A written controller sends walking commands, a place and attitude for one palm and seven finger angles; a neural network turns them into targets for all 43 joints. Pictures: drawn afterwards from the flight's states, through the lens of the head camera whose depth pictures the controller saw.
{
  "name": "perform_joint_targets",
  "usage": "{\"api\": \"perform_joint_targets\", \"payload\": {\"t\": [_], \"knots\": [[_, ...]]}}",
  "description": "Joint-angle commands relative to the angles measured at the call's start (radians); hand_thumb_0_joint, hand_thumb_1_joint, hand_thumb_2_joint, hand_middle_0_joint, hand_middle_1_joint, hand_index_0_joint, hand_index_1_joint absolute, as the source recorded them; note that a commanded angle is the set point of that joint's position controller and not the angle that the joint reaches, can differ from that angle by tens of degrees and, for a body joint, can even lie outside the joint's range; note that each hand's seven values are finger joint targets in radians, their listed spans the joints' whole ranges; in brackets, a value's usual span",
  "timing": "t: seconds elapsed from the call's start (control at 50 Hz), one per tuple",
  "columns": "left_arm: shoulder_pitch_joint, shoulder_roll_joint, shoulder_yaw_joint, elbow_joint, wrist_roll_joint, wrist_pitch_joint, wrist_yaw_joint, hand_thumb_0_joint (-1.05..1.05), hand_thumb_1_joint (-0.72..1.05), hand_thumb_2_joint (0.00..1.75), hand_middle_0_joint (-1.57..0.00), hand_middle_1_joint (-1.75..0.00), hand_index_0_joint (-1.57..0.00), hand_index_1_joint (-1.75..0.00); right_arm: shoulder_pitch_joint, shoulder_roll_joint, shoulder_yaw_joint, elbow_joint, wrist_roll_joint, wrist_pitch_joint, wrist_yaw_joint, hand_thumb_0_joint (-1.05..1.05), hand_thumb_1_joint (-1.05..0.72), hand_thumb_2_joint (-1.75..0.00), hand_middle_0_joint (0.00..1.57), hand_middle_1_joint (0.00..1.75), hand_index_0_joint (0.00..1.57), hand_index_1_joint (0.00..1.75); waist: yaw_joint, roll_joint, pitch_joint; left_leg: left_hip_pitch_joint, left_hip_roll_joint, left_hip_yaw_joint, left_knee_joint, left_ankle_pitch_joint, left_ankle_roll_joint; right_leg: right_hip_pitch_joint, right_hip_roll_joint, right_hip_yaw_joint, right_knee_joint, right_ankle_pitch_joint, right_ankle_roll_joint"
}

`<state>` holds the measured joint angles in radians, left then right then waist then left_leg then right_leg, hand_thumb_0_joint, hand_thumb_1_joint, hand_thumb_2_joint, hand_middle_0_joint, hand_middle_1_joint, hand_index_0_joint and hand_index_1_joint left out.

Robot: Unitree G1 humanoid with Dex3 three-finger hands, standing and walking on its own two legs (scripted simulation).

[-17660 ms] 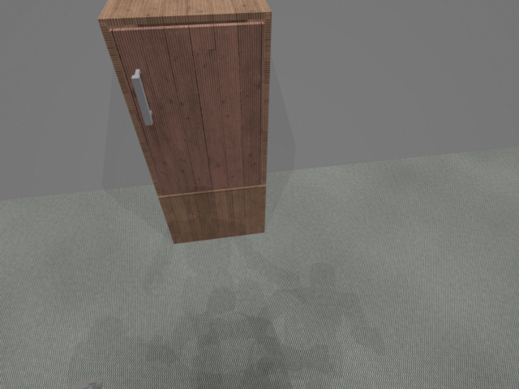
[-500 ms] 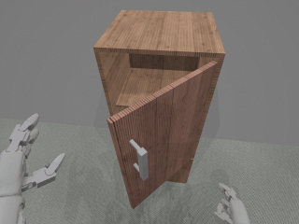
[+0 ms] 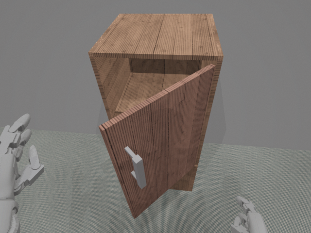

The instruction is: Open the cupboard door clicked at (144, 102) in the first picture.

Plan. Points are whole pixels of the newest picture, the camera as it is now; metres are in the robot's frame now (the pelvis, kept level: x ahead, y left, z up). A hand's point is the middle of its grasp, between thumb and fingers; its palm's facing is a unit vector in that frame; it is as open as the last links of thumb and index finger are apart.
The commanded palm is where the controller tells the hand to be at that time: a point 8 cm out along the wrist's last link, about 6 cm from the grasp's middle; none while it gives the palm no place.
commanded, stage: step back with the hand held close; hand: left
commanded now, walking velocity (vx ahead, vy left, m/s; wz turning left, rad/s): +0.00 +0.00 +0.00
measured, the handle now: (135, 168) +0.28 +0.10 +0.01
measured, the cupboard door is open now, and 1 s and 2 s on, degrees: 47 47 47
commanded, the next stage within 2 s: stop stepping back and stand still in 1.10 s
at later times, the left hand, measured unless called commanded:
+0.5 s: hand (25, 179) +0.16 +0.28 +0.14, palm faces +0.31 -0.79 -0.53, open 7.4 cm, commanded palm +0.10 +0.32 +0.17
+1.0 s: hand out of the picture +0.06 +0.31 +0.16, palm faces +0.43 -0.78 -0.46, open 7.4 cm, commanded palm -0.02 +0.35 +0.17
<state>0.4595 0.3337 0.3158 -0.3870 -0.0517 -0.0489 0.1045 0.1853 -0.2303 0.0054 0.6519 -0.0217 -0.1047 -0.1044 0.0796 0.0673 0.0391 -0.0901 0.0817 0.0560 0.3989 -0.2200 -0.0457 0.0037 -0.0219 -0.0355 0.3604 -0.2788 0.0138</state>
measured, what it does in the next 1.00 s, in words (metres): walks backwards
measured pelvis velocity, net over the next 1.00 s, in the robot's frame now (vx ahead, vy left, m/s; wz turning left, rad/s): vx -0.15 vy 0.05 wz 0.02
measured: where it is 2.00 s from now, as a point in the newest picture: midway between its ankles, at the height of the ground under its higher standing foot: outside the picture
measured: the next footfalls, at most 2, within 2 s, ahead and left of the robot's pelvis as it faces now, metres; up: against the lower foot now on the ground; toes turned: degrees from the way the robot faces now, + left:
right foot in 1.14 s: -0.22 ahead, -0.05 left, +0.00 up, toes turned -2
left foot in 1.34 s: -0.24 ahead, +0.16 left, +0.00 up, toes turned +3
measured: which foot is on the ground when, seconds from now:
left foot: down 0.00-1.00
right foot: down 0.00-0.94, up 0.96-1.00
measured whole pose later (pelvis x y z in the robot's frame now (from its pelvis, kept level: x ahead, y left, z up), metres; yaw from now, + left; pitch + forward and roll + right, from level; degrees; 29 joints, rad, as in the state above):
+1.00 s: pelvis -0.15 +0.05 -0.02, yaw +1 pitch -3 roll -4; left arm 0.46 0.43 0.42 -0.54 -0.03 -0.20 0.16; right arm 0.19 -0.20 -0.02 0.60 -0.01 -0.10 -0.10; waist 0.00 0.05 0.12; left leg -0.47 0.05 -0.01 0.59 -0.09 0.04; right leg -0.42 0.03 0.01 0.86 -0.41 0.03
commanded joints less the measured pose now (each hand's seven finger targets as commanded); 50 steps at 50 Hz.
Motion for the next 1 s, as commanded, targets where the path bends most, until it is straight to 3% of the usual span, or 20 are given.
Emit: {"api": "perform_joint_targets", "payload": {"t": [0.0,0.08,0.1,0.12,0.14,0.16,0.18,0.22,0.36,0.46,0.6,0.7,0.76,0.8,0.86,0.9,0.92,0.94,0.96,0.98], "knots": [[-0.093,0.186,0.133,-0.190,-0.002,-0.076,0.016,0.00,0.90,0.90,-0.20,-0.30,-0.20,-0.30,-0.145,-0.093,-0.029,-0.164,0.001,-0.058,-0.008,0.00,-0.90,-0.90,0.20,0.30,0.20,0.30,-0.001,-0.058,-0.063,0.104,-0.060,0.031,-0.019,0.235,0.069,-0.122,0.027,-0.012,-0.074,0.311,-0.001],[-0.092,0.182,0.130,-0.181,-0.002,-0.082,0.012,0.00,0.90,0.90,-0.20,-0.30,-0.20,-0.30,-0.149,-0.092,-0.032,-0.160,0.001,-0.058,-0.008,0.00,-0.90,-0.90,0.20,0.30,0.20,0.30,0.000,-0.048,-0.069,0.109,-0.060,0.033,-0.024,0.219,0.071,-0.122,0.023,-0.006,-0.082,0.294,0.000],[-0.189,0.232,0.157,-0.284,0.000,-0.097,0.017,0.00,0.90,0.90,-0.20,-0.30,-0.20,-0.30,-0.157,-0.094,-0.031,-0.165,0.002,-0.066,-0.008,0.00,-0.90,-0.90,0.20,0.30,0.20,0.30,0.000,0.005,-0.106,0.123,-0.065,0.031,-0.017,0.224,0.070,-0.113,0.021,0.004,-0.082,0.301,-0.003],[-0.370,0.393,0.302,-0.322,0.017,-0.150,0.032,0.00,0.90,0.90,-0.20,-0.30,-0.20,-0.30,-0.131,-0.090,-0.007,-0.201,0.013,-0.038,-0.006,0.00,-0.90,-0.90,0.20,0.30,0.20,0.30,-0.058,0.040,0.018,0.043,-0.052,0.024,0.015,0.161,0.068,-0.224,-0.026,0.044,-0.125,0.365,-0.006],[-0.163,0.271,0.217,-0.190,0.005,-0.141,0.017,0.00,0.90,0.90,-0.20,-0.30,-0.20,-0.30,-0.143,-0.093,-0.022,-0.174,0.008,-0.021,-0.009,0.00,-0.90,-0.90,0.20,0.30,0.20,0.30,-0.061,-0.089,-0.005,0.016,-0.049,0.012,0.048,0.178,0.072,-0.231,-0.041,0.025,-0.108,0.412,-0.003],[-0.052,0.227,0.181,-0.159,0.004,-0.129,0.007,0.00,0.90,0.90,-0.20,-0.30,-0.20,-0.30,-0.142,-0.100,-0.030,-0.191,0.007,-0.004,-0.005,0.00,-0.90,-0.90,0.20,0.30,0.20,0.30,-0.057,-0.131,-0.036,0.028,-0.046,0.015,0.058,0.207,0.073,-0.224,-0.045,0.023,-0.091,0.456,-0.001],[-0.009,0.210,0.165,-0.179,0.002,-0.126,0.002,0.00,0.90,0.90,-0.20,-0.30,-0.20,-0.30,-0.145,-0.104,-0.034,-0.204,0.007,0.009,-0.002,0.00,-0.90,-0.90,0.20,0.30,0.20,0.30,-0.060,-0.108,-0.063,0.030,-0.043,0.021,0.062,0.239,0.073,-0.220,-0.051,0.021,-0.073,0.484,0.001],[0.029,0.209,0.165,-0.229,0.001,-0.128,0.003,0.00,0.90,0.90,-0.20,-0.30,-0.20,-0.30,-0.141,-0.110,-0.042,-0.218,0.008,0.029,-0.003,0.00,-0.90,-0.90,0.20,0.30,0.20,0.30,-0.061,-0.049,-0.124,0.032,-0.032,0.021,0.054,0.322,0.071,-0.186,-0.050,0.006,-0.033,0.504,0.004],[0.088,0.274,0.233,-0.292,-0.005,-0.126,0.025,0.00,0.90,0.90,-0.20,-0.30,-0.20,-0.30,-0.135,-0.102,-0.055,-0.261,0.019,0.066,-0.010,0.00,-0.90,-0.90,0.20,0.30,0.20,0.30,-0.057,-0.054,-0.205,0.022,-0.005,0.018,0.048,0.407,0.063,-0.186,-0.029,0.006,0.036,0.489,0.014],[0.092,0.277,0.238,-0.341,-0.002,-0.142,0.040,0.00,0.90,0.90,-0.20,-0.30,-0.20,-0.30,-0.127,-0.107,-0.059,-0.278,0.022,0.057,-0.008,0.00,-0.90,-0.90,0.20,0.30,0.20,0.30,-0.058,0.001,-0.192,-0.054,0.006,0.003,0.021,0.297,0.064,-0.186,-0.013,0.014,0.065,0.373,0.015],[0.088,0.253,0.250,-0.361,0.017,-0.187,0.056,0.00,0.90,0.90,-0.20,-0.30,-0.20,-0.30,-0.112,-0.127,-0.062,-0.285,0.028,0.013,0.002,0.00,-0.90,-0.90,0.20,0.30,0.20,0.30,-0.065,0.094,-0.109,-0.356,0.053,-0.079,-0.109,-0.218,0.101,-0.112,0.027,0.014,0.161,0.113,0.014],[0.067,0.245,0.252,-0.353,0.022,-0.213,0.060,0.00,0.90,0.90,-0.20,-0.30,-0.20,-0.30,-0.092,-0.124,-0.067,-0.273,0.030,-0.019,0.008,0.00,-0.90,-0.90,0.20,0.30,0.20,0.30,-0.074,0.031,-0.076,-0.426,0.040,-0.081,-0.061,-0.348,0.098,-0.170,0.010,0.044,0.123,-0.043,0.002],[0.051,0.253,0.237,-0.355,0.017,-0.221,0.069,0.00,0.90,0.90,-0.20,-0.30,-0.20,-0.30,-0.059,-0.111,-0.067,-0.237,0.027,-0.030,0.007,0.00,-0.90,-0.90,0.20,0.30,0.20,0.30,-0.086,-0.104,-0.071,-0.196,-0.040,-0.018,0.175,-0.239,0.048,-0.460,-0.088,0.130,-0.055,-0.248,-0.050],[0.029,0.253,0.221,-0.352,0.016,-0.219,0.081,0.00,0.90,0.90,-0.20,-0.30,-0.20,-0.30,-0.052,-0.095,-0.060,-0.203,0.018,-0.032,0.006,0.00,-0.90,-0.90,0.20,0.30,0.20,0.30,-0.092,-0.171,-0.089,-0.074,-0.070,-0.007,0.311,-0.154,0.034,-0.597,-0.156,0.151,-0.083,-0.235,-0.084],[-0.022,0.267,0.228,-0.370,0.016,-0.218,0.088,0.00,0.90,0.90,-0.20,-0.30,-0.20,-0.30,-0.064,-0.107,-0.053,-0.204,0.016,-0.035,-0.006,0.00,-0.90,-0.90,0.20,0.30,0.20,0.30,-0.094,-0.063,-0.054,-0.139,-0.016,-0.108,0.143,-0.253,0.051,-0.576,-0.081,0.074,0.032,-0.263,-0.034],[-0.033,0.267,0.248,-0.399,0.018,-0.230,0.089,0.00,0.90,0.90,-0.20,-0.30,-0.20,-0.30,-0.093,-0.126,-0.050,-0.223,0.016,-0.051,-0.016,0.00,-0.90,-0.90,0.20,0.30,0.20,0.30,-0.086,0.166,-0.041,-0.376,0.112,-0.314,-0.141,-0.538,0.101,-0.401,0.044,0.017,0.287,-0.257,0.007],[-0.054,0.280,0.266,-0.420,0.025,-0.230,0.087,0.00,0.90,0.90,-0.20,-0.30,-0.20,-0.30,-0.120,-0.136,-0.057,-0.234,0.011,-0.054,-0.016,0.00,-0.90,-0.90,0.20,0.30,0.20,0.30,-0.080,0.306,-0.070,-0.554,0.219,-0.477,-0.356,-0.684,0.160,-0.216,0.120,-0.014,0.593,-0.193,0.021],[-0.065,0.320,0.305,-0.438,0.028,-0.237,0.090,0.00,0.90,0.90,-0.20,-0.30,-0.20,-0.30,-0.105,-0.107,-0.068,-0.221,0.008,-0.059,-0.008,0.00,-0.90,-0.90,0.20,0.30,0.20,0.30,-0.077,0.257,-0.117,-0.533,0.239,-0.469,-0.360,-0.570,0.185,-0.211,0.121,0.026,0.764,-0.208,0.005],[-0.013,0.315,0.309,-0.402,0.021,-0.241,0.088,0.00,0.90,0.90,-0.20,-0.30,-0.20,-0.30,-0.096,-0.100,-0.078,-0.209,0.009,-0.064,0.008,0.00,-0.90,-0.90,0.20,0.30,0.20,0.30,-0.071,0.158,-0.147,-0.456,0.217,-0.401,-0.286,-0.429,0.190,-0.246,0.113,0.042,0.776,-0.226,-0.007],[0.052,0.291,0.297,-0.367,0.011,-0.241,0.085,0.00,0.90,0.90,-0.20,-0.30,-0.20,-0.30,-0.099,-0.102,-0.084,-0.202,0.014,-0.068,0.024,0.00,-0.90,-0.90,0.20,0.30,0.20,0.30,-0.062,0.131,-0.172,-0.390,0.186,-0.314,-0.237,-0.353,0.177,-0.259,0.109,0.023,0.720,-0.236,-0.015]]}}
